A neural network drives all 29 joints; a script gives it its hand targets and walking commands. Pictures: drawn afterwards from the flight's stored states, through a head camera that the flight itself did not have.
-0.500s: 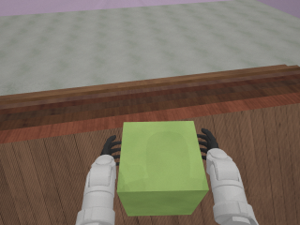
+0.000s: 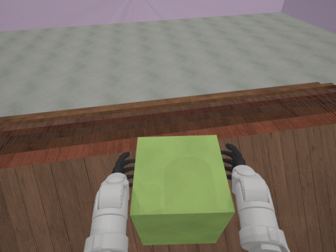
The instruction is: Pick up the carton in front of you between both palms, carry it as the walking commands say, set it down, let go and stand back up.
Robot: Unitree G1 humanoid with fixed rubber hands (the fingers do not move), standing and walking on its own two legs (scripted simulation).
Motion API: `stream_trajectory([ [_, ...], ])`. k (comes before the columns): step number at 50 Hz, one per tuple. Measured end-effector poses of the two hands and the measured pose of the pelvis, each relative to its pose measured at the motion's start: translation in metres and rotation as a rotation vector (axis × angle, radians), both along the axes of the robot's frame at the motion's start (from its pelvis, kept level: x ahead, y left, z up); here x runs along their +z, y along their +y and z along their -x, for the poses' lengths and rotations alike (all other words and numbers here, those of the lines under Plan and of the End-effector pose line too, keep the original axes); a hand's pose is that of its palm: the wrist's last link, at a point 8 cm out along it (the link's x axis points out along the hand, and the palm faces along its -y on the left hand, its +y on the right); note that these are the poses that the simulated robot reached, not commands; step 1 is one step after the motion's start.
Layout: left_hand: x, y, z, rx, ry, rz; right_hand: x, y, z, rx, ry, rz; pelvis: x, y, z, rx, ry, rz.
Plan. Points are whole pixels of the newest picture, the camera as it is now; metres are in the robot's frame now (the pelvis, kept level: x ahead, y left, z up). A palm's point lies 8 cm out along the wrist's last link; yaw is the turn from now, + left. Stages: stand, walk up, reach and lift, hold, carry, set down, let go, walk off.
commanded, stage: hold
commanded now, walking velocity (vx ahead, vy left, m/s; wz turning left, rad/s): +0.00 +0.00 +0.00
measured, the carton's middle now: (178, 192) +0.29 +0.00 -0.03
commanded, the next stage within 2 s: carry in 1.12 s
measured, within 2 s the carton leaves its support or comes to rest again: neither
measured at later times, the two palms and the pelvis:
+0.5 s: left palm (118, 179) +0.28 +0.15 +0.04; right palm (237, 171) +0.29 -0.15 +0.06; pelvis +0.00 +0.00 +0.00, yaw +0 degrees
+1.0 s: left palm (119, 180) +0.28 +0.15 +0.04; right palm (238, 171) +0.29 -0.15 +0.05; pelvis +0.00 +0.00 +0.00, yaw +0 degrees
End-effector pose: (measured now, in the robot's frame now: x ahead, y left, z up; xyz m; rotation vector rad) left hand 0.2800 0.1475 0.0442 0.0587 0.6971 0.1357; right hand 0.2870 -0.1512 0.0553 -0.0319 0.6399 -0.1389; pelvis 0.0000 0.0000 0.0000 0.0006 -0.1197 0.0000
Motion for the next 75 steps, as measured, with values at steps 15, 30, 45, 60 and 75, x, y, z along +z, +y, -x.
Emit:
stream_trajectory([
  [15,0.0,0.001,0.001,0.005,0.0,0.008,0.0,0.001,0.001,-0.01,-0.001,-0.008,-0.002,0.002,0.009,-0.003,-0.002,0.0],
  [30,-0.001,0.001,-0.003,-0.002,0.005,0.0,0.0,0.001,-0.002,-0.005,0.002,0.001,0.0,0.002,0.001,-0.005,0.002,-0.001],
  [45,-0.002,0.0,-0.001,-0.003,0.011,-0.005,-0.001,0.0,-0.002,0.001,0.007,0.005,0.0,0.001,-0.001,-0.005,0.003,-0.001],
  [60,0.0,0.0,-0.004,0.002,-0.002,-0.005,-0.001,0.0,-0.004,-0.002,-0.008,-0.004,-0.003,0.0,0.0,-0.015,0.072,-0.004],
  [75,0.036,-0.006,-0.066,0.07,-0.049,0.057,0.032,-0.006,-0.071,-0.018,-0.05,-0.075,-0.004,-0.011,-0.078,0.02,0.204,-0.029],
])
